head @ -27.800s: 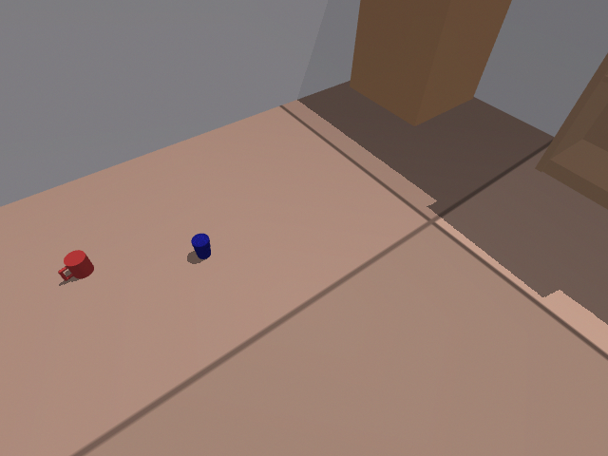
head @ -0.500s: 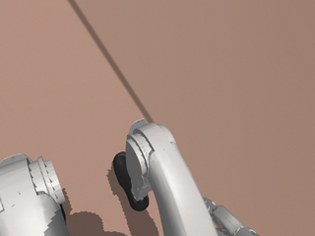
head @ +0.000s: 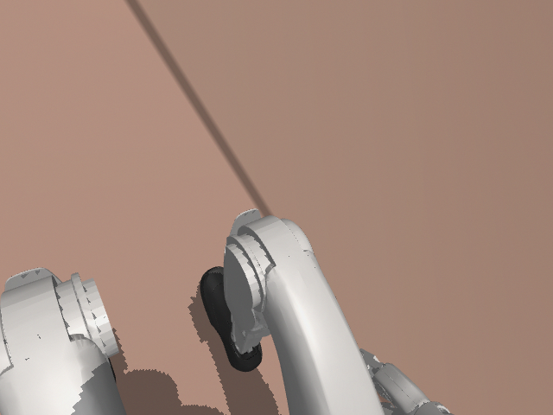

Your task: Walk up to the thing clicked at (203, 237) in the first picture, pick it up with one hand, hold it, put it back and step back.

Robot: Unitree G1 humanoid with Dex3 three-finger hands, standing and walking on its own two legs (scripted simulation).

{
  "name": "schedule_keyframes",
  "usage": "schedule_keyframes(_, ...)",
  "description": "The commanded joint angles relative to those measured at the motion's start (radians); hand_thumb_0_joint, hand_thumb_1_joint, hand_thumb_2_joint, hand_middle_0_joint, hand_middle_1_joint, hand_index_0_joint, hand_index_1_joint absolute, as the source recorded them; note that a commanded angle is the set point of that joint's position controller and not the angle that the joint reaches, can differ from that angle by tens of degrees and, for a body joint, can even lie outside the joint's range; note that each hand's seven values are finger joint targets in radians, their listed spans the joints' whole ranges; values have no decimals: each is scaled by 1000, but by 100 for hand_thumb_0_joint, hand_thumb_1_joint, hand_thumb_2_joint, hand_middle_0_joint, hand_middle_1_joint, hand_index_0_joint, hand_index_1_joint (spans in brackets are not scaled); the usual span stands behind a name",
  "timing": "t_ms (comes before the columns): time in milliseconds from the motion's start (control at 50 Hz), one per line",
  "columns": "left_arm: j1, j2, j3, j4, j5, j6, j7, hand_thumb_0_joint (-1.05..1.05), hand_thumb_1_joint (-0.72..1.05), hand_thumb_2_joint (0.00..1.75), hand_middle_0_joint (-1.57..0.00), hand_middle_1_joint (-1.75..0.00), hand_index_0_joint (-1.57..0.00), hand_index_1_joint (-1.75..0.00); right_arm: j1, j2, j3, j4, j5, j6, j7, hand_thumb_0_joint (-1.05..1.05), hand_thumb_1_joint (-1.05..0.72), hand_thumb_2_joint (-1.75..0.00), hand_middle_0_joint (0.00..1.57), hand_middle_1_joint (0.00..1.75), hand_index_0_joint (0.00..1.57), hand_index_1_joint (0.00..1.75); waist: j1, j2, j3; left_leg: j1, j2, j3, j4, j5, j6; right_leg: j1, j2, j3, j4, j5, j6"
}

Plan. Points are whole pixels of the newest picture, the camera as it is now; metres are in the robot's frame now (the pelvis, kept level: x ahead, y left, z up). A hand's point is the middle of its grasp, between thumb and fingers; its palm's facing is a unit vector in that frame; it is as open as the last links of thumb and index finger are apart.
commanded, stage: settle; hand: left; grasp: from above
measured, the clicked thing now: out of the picture +0.47 +0.35 -0.26
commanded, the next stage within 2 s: lift in 0.70 s
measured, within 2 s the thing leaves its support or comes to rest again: leaves its support in 0.06 s
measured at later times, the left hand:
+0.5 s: hand out of the picture +0.45 +0.37 -0.15, palm faces -0.44 -0.11 -0.89, open 9.9 cm
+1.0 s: hand out of the picture +0.45 +0.36 -0.09, palm faces -0.44 -0.12 -0.89, open 9.8 cm
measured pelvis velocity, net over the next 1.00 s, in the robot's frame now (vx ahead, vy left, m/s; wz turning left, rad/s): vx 0.00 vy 0.00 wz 0.10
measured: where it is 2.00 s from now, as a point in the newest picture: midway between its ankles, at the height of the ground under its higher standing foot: (175, 373)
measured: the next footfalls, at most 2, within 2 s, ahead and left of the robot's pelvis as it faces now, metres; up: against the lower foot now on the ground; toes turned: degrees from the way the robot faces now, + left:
none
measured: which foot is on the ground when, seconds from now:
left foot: down 0.00-1.00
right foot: down 0.00-1.00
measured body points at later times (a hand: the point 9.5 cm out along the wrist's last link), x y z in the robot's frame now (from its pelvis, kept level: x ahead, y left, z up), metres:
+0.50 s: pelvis +0.00 +0.00 +0.02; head +0.25 +0.11 +0.38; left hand +0.47 +0.37 -0.10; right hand +0.09 -0.26 -0.07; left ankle +0.07 +0.12 -0.28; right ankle +0.12 -0.12 -0.28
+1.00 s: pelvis +0.00 +0.00 +0.05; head +0.22 +0.10 +0.42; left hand +0.47 +0.37 -0.04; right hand +0.07 -0.27 -0.04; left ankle +0.07 +0.12 -0.28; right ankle +0.12 -0.12 -0.28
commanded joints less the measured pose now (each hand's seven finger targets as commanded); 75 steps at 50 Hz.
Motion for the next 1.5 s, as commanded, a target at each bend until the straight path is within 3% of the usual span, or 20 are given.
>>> schedule_keyframes(0, -270, 249, 28, -208, -30, 15, 28, 0, 40, 87, -74, -101, -78, -97, 183, -317, -120, 22, 8, 6, -8, 0, -92, -90, 20, 30, 20, 30, -13, 617, -678, 529, 34, 93, -289, 223, 2, 344, 17, -91, -189, 213, -90)
schedule_keyframes(100, -224, 239, 57, -333, -35, 51, -7, 0, 45, 92, -79, -101, -83, -97, 186, -306, -154, 23, 18, 17, 0, 0, -91, -90, 20, 30, 20, 30, 40, 714, -778, 627, 32, 98, -302, 296, -13, 314, 7, -83, -172, 245, -102)
schedule_keyframes(180, -200, 175, 56, -420, -67, 85, -48, 0, 49, 92, -80, -103, -84, -98, 204, -283, -189, 32, 34, 38, 12, 0, -91, -90, 20, 30, 20, 30, 61, 718, -823, 617, 25, 112, -315, 333, -8, 316, 4, -70, -181, 269, -104)
schedule_keyframes(240, -198, 122, 39, -421, -83, 105, -99, 0, 50, 89, -80, -102, -85, -97, 223, -277, -207, 32, 48, 56, 15, 0, -91, -90, 20, 30, 20, 30, 49, 643, -791, 565, 17, 121, -317, 314, 4, 298, 2, -61, -204, 255, -103)
schedule_keyframes(320, -171, 54, 3, -436, -112, 112, -169, 0, 51, 90, -83, -99, -87, -95, 231, -261, -225, 34, 64, 84, 12, 0, -91, -90, 20, 30, 20, 30, 58, 558, -774, 479, 6, 141, -324, 252, 19, 330, -1, -41, -235, 218, -104)
schedule_keyframes(400, -173, 47, 3, -505, -123, 98, -230, 0, 53, 91, -84, -102, -89, -97, 253, -247, -245, 24, 76, 110, 0, 0, -91, -90, 20, 30, 20, 30, 73, 503, -835, 489, 1, 147, -345, 262, 23, 396, -6, -28, -252, 227, -97)
schedule_keyframes(440, -204, 36, -2, -512, -124, 86, -254, 0, 53, 94, -85, -104, -89, -100, 260, -253, -251, 19, 83, 125, -11, 0, -92, -91, 20, 30, 20, 30, 59, 486, -808, 482, -4, 142, -351, 232, 23, 363, -10, -28, -265, 197, -101)
schedule_keyframes(460, -202, 60, 6, -524, -125, 81, -263, 0, 49, 95, -83, -103, -87, -99, 253, -251, -253, 16, 88, 132, -16, 0, -92, -91, 20, 30, 20, 30, 77, 482, -819, 492, -3, 144, -357, 224, 22, 367, -10, -22, -268, 183, -103)
schedule_keyframes(640, -257, 83, 30, -567, -82, 51, -276, 0, 42, 99, -78, -102, -81, -99, 261, -234, -268, 5, 97, 181, -62, 0, -91, -90, 20, 30, 20, 30, 95, 528, -845, 555, -16, 164, -388, 229, 16, 339, -20, -7, -288, 168, -115)
schedule_keyframes(720, -275, 82, 28, -594, -85, 53, -278, 0, 45, 104, -81, -104, -83, -102, 262, -212, -267, 1, 98, 195, -71, 0, -91, -90, 20, 30, 20, 30, 107, 526, -915, 565, -13, 180, -405, 227, 25, 387, -18, 7, -303, 177, -105)
schedule_keyframes(760, -259, 77, 29, -574, -93, 64, -282, 0, 49, 102, -82, -106, -85, -103, 261, -208, -271, 6, 104, 200, -74, 0, -91, -90, 20, 30, 20, 30, 115, 538, -906, 565, -15, 182, -428, 210, 25, 374, -20, 9, -306, 163, -105)
schedule_keyframes(800, -235, 54, 14, -543, -93, 70, -290, 0, 37, 96, -74, -98, -78, -95, 265, -211, -270, 10, 105, 205, -79, 0, -89, -89, 20, 30, 20, 30, 104, 515, -876, 558, -16, 177, -430, 207, 24, 358, -20, 2, -312, 155, -110)
schedule_keyframes(820, -229, 52, 14, -546, -92, 74, -298, 0, 37, 92, -76, -104, -80, -100, 271, -216, -277, 12, 109, 207, -83, 0, -94, -92, 20, 30, 20, 30, 107, 508, -869, 566, -18, 177, -434, 217, 25, 349, -25, 3, -319, 162, -110)
schedule_keyframes(960, -190, 29, 15, -624, -163, 99, -370, 0, 45, 94, -80, -102, -84, -98, 276, -195, -301, -6, 131, 225, -92, 0, -93, -91, 20, 30, 20, 30, 142, 488, -930, 597, -20, 190, -500, 187, 32, 409, -29, 27, -365, 140, -106)
schedule_keyframes(1060, -160, 37, 34, -757, -170, 99, -398, 0, 46, 92, -81, -99, -84, -95, 281, -191, -334, -15, 153, 241, -107, 0, -92, -91, 20, 30, 20, 30, 183, 503, -1017, 696, -21, 189, -544, 242, 29, 426, -35, 45, -392, 175, -113)
schedule_keyframes(1240, -35, -75, 6, -882, -225, 111, -433, 0, 44, 99, -78, -105, -82, -101, 264, -160, -363, -34, 185, 256, -128, 0, -92, -91, 20, 30, 20, 30, 205, 478, -980, 802, -11, 142, -712, 160, 32, 457, -43, 57, -482, 135, -104)
schedule_keyframes(1340, 27, -129, -15, -982, -267, 131, -451, 0, 43, 98, -75, -109, -80, -104, 242, -131, -371, -50, 202, 257, -145, 0, -92, -91, 20, 30, 20, 30, 227, 438, -1013, 879, -1, 150, -803, 159, 41, 586, -36, 70, -562, 157, -90)
schedule_keyframes(1400, 85, -153, -28, -1022, -286, 143, -464, 0, 42, 97, -73, -110, -78, -105, 228, -116, -371, -48, 209, 253, -159, 0, -91, -91, 20, 30, 20, 30, 230, 408, -979, 913, 0, 162, -843, 177, 42, 652, -36, 79, -623, 170, -86)
schedule_keyframes(1420, 104, -133, -10, -1033, -288, 148, -462, 0, 42, 98, -74, -109, -78, -104, 222, -119, -376, -49, 213, 253, -164, 0, -91, -90, 20, 30, 20, 30, 240, 396, -973, 928, -1, 164, -860, 172, 41, 676, -37, 82, -643, 164, -87)
schedule_keyframes(1480, 132, -183, -30, -1089, -298, 162, -462, 0, 44, 102, -77, -109, -81, -105, 198, -98, -377, -54, 218, 252, -176, 0, -91, -90, 20, 30, 20, 30, 239, 387, -949, 980, 3, 169, -925, 170, 42, 742, -38, 90, -704, 168, -82)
